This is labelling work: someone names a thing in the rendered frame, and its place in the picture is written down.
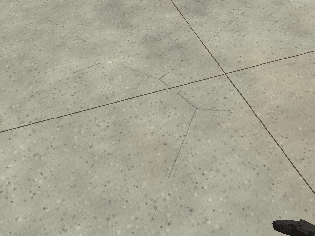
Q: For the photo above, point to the right robot hand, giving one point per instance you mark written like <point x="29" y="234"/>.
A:
<point x="294" y="227"/>

